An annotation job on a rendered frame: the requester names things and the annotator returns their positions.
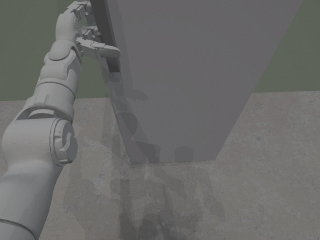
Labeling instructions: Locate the fridge door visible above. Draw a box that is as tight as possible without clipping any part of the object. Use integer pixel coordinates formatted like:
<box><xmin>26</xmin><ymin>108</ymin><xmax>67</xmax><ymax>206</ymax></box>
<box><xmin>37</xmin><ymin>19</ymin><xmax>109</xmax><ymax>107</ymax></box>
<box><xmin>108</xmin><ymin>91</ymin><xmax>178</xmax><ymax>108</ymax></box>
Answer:
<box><xmin>80</xmin><ymin>0</ymin><xmax>303</xmax><ymax>164</ymax></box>

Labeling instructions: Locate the left robot forearm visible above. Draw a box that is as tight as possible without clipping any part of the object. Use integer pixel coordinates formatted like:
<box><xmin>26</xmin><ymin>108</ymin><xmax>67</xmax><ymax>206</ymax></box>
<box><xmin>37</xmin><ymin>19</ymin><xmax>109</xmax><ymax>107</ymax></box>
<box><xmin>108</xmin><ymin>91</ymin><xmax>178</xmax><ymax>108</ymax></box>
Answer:
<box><xmin>1</xmin><ymin>39</ymin><xmax>82</xmax><ymax>164</ymax></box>

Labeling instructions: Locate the handle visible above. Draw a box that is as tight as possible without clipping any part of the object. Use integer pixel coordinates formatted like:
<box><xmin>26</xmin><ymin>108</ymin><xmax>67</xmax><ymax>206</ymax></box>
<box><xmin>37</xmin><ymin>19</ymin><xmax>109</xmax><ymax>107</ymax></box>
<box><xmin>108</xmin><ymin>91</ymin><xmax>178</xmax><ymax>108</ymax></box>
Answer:
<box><xmin>90</xmin><ymin>0</ymin><xmax>121</xmax><ymax>73</ymax></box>

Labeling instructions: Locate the left robot hand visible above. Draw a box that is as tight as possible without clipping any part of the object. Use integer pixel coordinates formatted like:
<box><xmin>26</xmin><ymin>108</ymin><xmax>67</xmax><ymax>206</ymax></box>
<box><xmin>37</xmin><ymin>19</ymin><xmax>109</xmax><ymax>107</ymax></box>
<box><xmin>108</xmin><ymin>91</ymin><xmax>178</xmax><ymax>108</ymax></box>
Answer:
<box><xmin>55</xmin><ymin>1</ymin><xmax>121</xmax><ymax>60</ymax></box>

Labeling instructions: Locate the left robot upper arm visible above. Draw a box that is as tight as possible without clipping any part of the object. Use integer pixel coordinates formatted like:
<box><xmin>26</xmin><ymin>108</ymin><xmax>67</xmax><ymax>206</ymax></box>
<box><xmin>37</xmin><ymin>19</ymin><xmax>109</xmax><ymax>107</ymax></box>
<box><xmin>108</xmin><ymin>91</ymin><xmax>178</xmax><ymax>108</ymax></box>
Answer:
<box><xmin>0</xmin><ymin>117</ymin><xmax>78</xmax><ymax>240</ymax></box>

